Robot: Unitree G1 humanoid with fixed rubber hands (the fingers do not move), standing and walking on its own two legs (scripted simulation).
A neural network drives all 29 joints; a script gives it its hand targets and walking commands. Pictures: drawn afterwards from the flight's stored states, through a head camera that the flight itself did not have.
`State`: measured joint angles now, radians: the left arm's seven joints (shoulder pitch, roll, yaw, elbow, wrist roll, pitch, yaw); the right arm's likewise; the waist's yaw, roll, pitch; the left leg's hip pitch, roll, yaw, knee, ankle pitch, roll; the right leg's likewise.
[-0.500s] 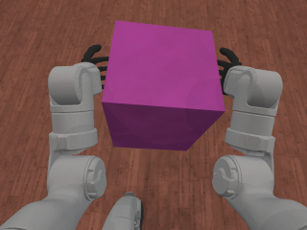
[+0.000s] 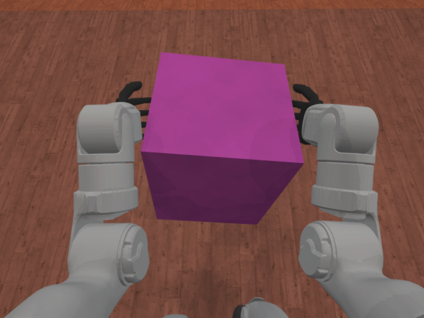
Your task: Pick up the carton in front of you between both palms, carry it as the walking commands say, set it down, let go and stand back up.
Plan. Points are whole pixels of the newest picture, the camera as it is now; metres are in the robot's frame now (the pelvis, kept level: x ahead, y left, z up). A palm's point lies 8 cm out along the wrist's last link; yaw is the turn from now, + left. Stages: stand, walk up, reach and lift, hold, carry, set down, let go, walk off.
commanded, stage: carry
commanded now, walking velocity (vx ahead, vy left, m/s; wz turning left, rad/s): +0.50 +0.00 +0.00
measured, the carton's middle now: (214, 148) +0.39 +0.03 +0.09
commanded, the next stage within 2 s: none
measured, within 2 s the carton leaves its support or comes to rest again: neither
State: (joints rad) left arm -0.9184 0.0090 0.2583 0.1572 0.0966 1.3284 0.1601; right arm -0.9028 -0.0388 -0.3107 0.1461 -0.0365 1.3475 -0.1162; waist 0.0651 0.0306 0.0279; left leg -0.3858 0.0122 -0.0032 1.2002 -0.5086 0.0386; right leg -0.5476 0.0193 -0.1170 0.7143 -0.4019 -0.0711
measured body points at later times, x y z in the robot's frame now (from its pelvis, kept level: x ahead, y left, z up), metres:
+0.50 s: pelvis +0.32 +0.03 +0.06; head +0.35 +0.01 +0.51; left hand +0.73 +0.13 +0.22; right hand +0.68 -0.17 +0.20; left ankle +0.32 +0.14 -0.67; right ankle +0.33 -0.07 -0.56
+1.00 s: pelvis +0.62 -0.02 +0.12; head +0.65 -0.04 +0.56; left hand +1.01 +0.17 +0.30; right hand +1.04 -0.13 +0.28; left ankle +0.76 +0.11 -0.54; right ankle +0.56 -0.09 -0.63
